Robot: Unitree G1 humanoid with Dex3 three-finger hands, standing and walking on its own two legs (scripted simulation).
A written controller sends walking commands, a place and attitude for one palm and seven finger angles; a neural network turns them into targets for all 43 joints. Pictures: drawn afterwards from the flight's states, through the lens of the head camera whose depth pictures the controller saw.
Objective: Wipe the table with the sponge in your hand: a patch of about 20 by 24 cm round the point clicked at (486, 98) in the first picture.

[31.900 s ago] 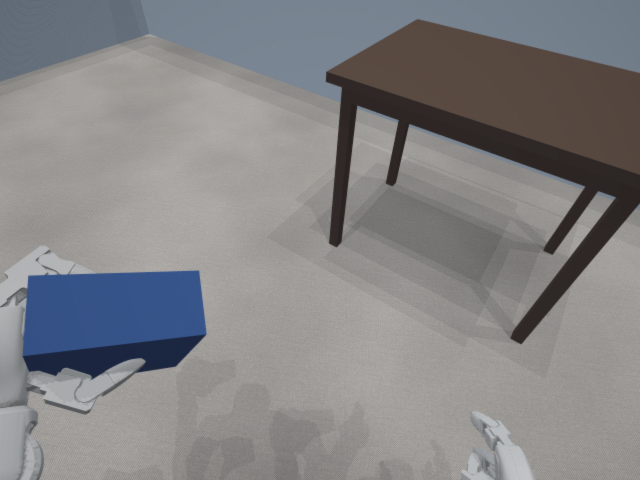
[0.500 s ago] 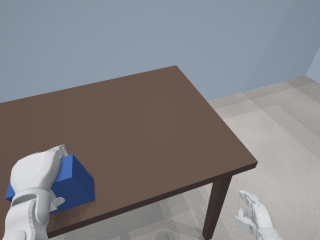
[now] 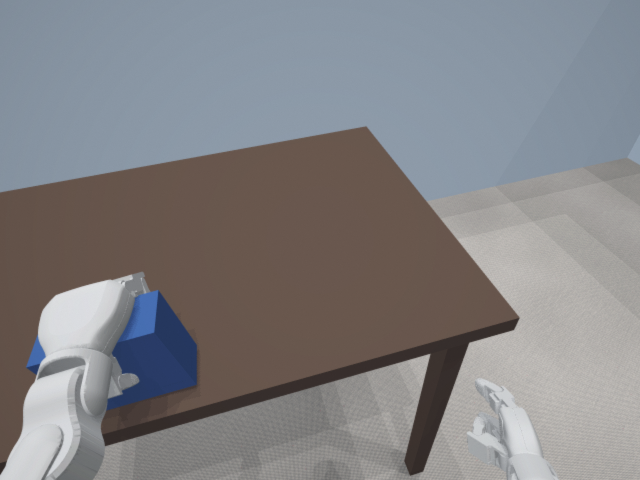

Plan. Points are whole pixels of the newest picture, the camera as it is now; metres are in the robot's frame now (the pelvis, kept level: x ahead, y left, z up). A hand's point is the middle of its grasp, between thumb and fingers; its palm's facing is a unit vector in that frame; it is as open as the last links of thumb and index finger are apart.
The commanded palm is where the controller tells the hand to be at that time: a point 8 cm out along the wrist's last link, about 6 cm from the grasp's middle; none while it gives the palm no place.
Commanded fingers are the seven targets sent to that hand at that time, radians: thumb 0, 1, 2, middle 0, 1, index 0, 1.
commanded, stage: lift the sponge slowly off the table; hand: left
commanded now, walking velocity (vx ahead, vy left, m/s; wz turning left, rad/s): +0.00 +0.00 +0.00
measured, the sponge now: (132, 363) +0.22 +0.29 +0.05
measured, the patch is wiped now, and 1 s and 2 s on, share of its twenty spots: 1.00 1.00 1.00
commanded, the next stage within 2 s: bring the sponge back beside the body in 1.56 s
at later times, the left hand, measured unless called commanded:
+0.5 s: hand (98, 328) +0.21 +0.30 +0.13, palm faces +0.09 -0.08 -0.99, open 10.0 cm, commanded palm +0.19 +0.28 +0.20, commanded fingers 0.00 0.10 1.30 -1.20 -1.60 -1.20 -1.60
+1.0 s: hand (108, 299) +0.23 +0.28 +0.16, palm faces +0.13 -0.06 -0.99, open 10.0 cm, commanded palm +0.19 +0.28 +0.23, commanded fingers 0.00 0.10 1.30 -1.20 -1.60 -1.20 -1.60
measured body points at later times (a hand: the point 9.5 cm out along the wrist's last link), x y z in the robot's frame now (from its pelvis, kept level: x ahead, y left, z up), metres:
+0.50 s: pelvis -0.02 +0.00 +0.00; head -0.05 -0.04 +0.45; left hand +0.20 +0.29 +0.18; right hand +0.24 -0.20 -0.06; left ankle +0.03 +0.15 -0.73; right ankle -0.02 -0.13 -0.73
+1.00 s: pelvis -0.03 +0.00 +0.00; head -0.06 -0.05 +0.45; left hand +0.22 +0.28 +0.21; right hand +0.23 -0.19 -0.06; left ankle +0.03 +0.15 -0.73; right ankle -0.02 -0.13 -0.73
